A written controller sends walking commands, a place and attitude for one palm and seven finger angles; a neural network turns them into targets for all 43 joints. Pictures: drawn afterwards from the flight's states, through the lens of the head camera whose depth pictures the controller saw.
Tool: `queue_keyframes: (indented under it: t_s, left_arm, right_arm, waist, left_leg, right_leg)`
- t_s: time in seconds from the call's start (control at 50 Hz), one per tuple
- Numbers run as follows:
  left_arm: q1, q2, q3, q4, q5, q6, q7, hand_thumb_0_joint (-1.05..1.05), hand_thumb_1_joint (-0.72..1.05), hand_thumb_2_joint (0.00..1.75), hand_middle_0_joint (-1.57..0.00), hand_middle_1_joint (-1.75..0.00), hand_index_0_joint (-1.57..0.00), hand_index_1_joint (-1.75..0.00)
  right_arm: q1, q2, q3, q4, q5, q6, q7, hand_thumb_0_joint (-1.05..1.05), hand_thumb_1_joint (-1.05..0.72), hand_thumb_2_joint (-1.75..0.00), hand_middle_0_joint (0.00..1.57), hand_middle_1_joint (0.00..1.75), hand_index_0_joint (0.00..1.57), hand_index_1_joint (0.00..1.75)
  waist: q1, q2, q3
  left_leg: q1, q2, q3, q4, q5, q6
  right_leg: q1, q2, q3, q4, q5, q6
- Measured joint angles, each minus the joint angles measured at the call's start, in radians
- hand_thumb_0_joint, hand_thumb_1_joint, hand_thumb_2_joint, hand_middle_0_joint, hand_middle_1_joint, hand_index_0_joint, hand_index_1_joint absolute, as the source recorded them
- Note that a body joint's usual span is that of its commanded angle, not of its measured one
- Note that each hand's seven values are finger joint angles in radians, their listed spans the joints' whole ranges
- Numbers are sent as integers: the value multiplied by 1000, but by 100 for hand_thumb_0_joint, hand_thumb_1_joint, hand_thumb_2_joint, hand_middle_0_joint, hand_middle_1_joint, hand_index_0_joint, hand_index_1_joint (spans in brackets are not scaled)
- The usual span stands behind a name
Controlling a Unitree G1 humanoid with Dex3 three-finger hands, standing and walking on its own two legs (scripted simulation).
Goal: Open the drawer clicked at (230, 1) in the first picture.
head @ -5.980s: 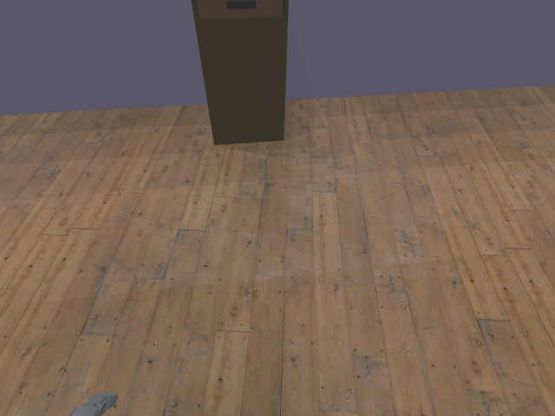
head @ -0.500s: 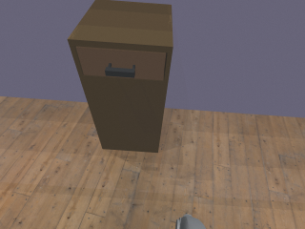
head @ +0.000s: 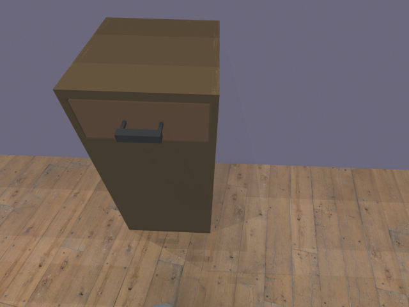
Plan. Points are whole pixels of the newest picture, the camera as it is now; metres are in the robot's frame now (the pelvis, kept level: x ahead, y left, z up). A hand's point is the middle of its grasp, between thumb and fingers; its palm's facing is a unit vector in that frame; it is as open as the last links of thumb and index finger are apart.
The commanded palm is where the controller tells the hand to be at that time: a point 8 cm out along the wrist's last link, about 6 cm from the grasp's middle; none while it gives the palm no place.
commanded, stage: come to a stop and stand still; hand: left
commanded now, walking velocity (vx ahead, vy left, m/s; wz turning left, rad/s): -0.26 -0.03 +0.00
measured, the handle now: (140, 130) +0.54 +0.22 +0.00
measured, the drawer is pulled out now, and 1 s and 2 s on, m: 0.00 0.00 0.00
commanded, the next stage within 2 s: none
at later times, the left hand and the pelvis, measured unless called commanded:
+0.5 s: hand out of the picture +0.04 +0.16 -0.15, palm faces +0.01 -0.95 -0.31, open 7.3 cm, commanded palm none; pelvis -0.01 -0.05 +0.00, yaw -1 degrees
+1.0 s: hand out of the picture -0.04 +0.11 -0.17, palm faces +0.04 -0.98 -0.20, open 7.3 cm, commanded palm none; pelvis -0.05 -0.06 +0.01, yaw -1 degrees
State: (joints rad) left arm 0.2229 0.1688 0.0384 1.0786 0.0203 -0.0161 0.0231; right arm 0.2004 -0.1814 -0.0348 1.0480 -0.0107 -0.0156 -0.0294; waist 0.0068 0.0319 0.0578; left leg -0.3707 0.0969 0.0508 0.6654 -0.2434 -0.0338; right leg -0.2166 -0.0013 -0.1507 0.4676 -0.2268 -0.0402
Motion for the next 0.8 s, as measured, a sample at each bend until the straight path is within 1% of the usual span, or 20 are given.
queue_keyframes:
  t_s: [0.02, 0.06, 0.1, 0.14, 0.22, 0.28, 0.3, 0.34, 0.38, 0.4, 0.42, 0.44, 0.48, 0.52, 0.56, 0.6, 0.66, 0.74, 0.76, 0.8]
  left_arm:
    - [10, -3, -3, 5, -3, 6, 0, 0, 93, 90, -20, -30, -21, -30]
    - [17, 1, -5, 14, -7, 23, 2, 0, 93, 90, -20, -30, -20, -30]
    - [25, 6, -4, 6, -9, 35, 6, 0, 92, 90, -20, -30, -20, -30]
    - [27, 9, -6, -2, -10, 43, 5, 0, 92, 90, -20, -30, -20, -30]
    - [12, 10, 0, -24, -7, 65, 0, 1, 92, 90, -20, -30, -20, -30]
    - [-3, 15, 10, -43, -6, 72, -1, 1, 91, 90, -20, -30, -20, -30]
    - [-7, 17, 13, -49, -6, 72, -1, 1, 91, 90, -20, -30, -20, -30]
    - [-13, 22, 16, -62, -6, 68, -1, 1, 91, 90, -20, -30, -20, -30]
    - [-8, 31, 17, -76, -3, 56, -2, 1, 91, 90, -20, -30, -20, -30]
    - [-7, 31, 18, -77, 2, 50, -1, 1, 91, 90, -20, -30, -20, -30]
    - [-10, 25, 16, -74, 6, 47, 1, 1, 91, 90, -19, -30, -20, -30]
    - [-11, 20, 10, -74, 9, 46, 0, 1, 91, 90, -19, -30, -20, -30]
    - [-7, 9, 3, -75, 11, 44, 2, 1, 91, 90, -19, -30, -20, -30]
    - [-6, 0, -2, -73, 9, 44, 2, 1, 91, 90, -19, -30, -20, -30]
    - [-9, -8, -7, -70, 8, 42, 3, 1, 91, 90, -20, -30, -20, -30]
    - [-15, -16, -12, -70, 7, 37, 2, 1, 91, 90, -20, -30, -20, -30]
    - [-27, -20, -13, -68, 4, 26, 5, 1, 92, 90, -20, -30, -21, -30]
    - [-39, -21, -18, -45, -9, 20, 4, 1, 92, 90, -20, -30, -21, -30]
    - [-46, -19, -18, -34, -12, 21, 4, 1, 92, 90, -20, -30, -21, -30]
    - [-45, -13, -10, -20, -16, 24, 10, 0, 93, 90, -20, -30, -21, -30]
  right_arm:
    - [-4, -5, 3, 0, 2, -3, 1, 1, -94, -90, 20, 30, 19, 29]
    - [-14, 6, 6, 9, 3, -2, -2, 1, -94, -90, 20, 30, 19, 29]
    - [-26, 24, 15, 7, 2, 9, -2, 1, -93, -90, 20, 30, 19, 29]
    - [-46, 35, 18, -3, 2, 18, -6, 1, -93, -90, 20, 30, 20, 29]
    - [-89, 42, 12, -34, -3, 28, -15, 0, -93, -90, 20, 30, 20, 29]
    - [-110, 32, 3, -49, -8, 38, -15, 0, -92, -90, 20, 30, 20, 30]
    - [-113, 27, 0, -51, -9, 42, -15, 0, -92, -90, 20, 30, 20, 30]
    - [-114, 14, -8, -51, -10, 48, -12, 0, -92, -90, 20, 30, 20, 30]
    - [-104, 1, -16, -49, -7, 55, -6, 1, -91, -90, 20, 30, 20, 30]
    - [-100, -8, -20, -45, -3, 59, -3, 1, -91, -90, 20, 30, 20, 30]
    - [-96, -19, -26, -41, 0, 65, -1, 1, -91, -90, 20, 30, 20, 30]
    - [-87, -29, -31, -39, 2, 72, 1, 1, -91, -90, 20, 30, 20, 30]
    - [-68, -40, -35, -29, 2, 87, 1, 1, -91, -90, 20, 30, 20, 29]
    - [-54, -45, -36, -15, 2, 92, 3, 1, -91, -90, 20, 30, 20, 29]
    - [-38, -43, -34, -3, 4, 87, 5, 1, -91, -90, 20, 30, 20, 29]
    - [-21, -37, -29, 8, 6, 81, 6, 1, -92, -90, 20, 30, 20, 29]
    - [4, -23, -17, 26, 7, 74, 4, 1, -92, -90, 20, 30, 20, 29]
    - [35, -5, 3, 51, 6, 50, -4, 1, -91, -90, 20, 30, 20, 29]
    - [37, 5, 7, 64, 4, 45, -7, 1, -91, -90, 20, 30, 20, 29]
    - [46, 26, 19, 79, 1, 43, -8, 1, -91, -90, 20, 30, 20, 29]
  waist:
    - [5, 6, -4]
    - [14, -16, -8]
    - [33, -48, -6]
    - [41, -67, 7]
    - [34, -58, 44]
    - [26, -34, 63]
    - [24, -26, 67]
    - [20, -11, 67]
    - [19, -6, 56]
    - [18, 4, 52]
    - [11, 21, 53]
    - [3, 30, 49]
    - [-3, 32, 31]
    - [-5, 27, 17]
    - [-11, 20, 5]
    - [-13, 12, -3]
    - [-9, 0, -12]
    - [-12, 9, -21]
    - [-12, -1, -16]
    - [0, -22, -14]
  left_leg:
    - [35, 0, -2, -73, 60, -1]
    - [69, -16, 6, -106, 23, 19]
    - [87, -33, 25, -119, 9, 28]
    - [97, -44, 40, -139, 15, 33]
    - [94, -44, 51, -172, 43, 37]
    - [81, -29, 52, -182, 61, 26]
    - [77, -24, 53, -183, 65, 20]
    - [68, -15, 52, -176, 69, 7]
    - [50, -11, 53, -142, 60, -11]
    - [36, -2, 49, -112, 46, -14]
    - [22, -1, 28, -68, -23, -9]
    - [7, -15, 3, -11, -108, 0]
    - [-21, -46, -29, 119, -200, 13]
    - [-32, -65, -40, 227, -205, 19]
    - [-16, -72, -40, 257, -194, 19]
    - [23, -71, -36, 219, -194, 15]
    - [105, -67, -31, 77, -195, 13]
    - [230, -48, -47, -190, -75, 17]
    - [238, -48, -51, -208, -82, 7]
    - [246, -49, -47, -219, -70, -5]
  right_leg:
    - [2, 4, -1, 20, -18, 7]
    - [4, -13, 4, 58, -55, 22]
    - [7, -30, 21, 62, -60, 32]
    - [-9, -42, 41, 95, -87, 39]
    - [-94, -31, 92, 319, -265, 47]
    - [-137, -19, 115, 423, -302, 53]
    - [-138, -19, 118, 419, -299, 55]
    - [-115, -26, 117, 343, -258, 55]
    - [-58, -38, 115, 177, -128, 57]
    - [-45, -33, 106, 144, -111, 32]
    - [-45, -24, 96, 155, -114, 15]
    - [-42, -22, 87, 160, -118, 3]
    - [-31, -24, 78, 139, -111, -10]
    - [-20, -20, 75, 100, -86, -18]
    - [-13, -13, 72, 65, -61, -27]
    - [-12, -3, 65, 37, -40, -35]
    - [-17, 14, 53, 11, -18, -46]
    - [-32, 46, 18, 10, -7, -50]
    - [-30, 45, 13, 9, -5, -49]
    - [-13, 46, 18, -21, 15, -46]
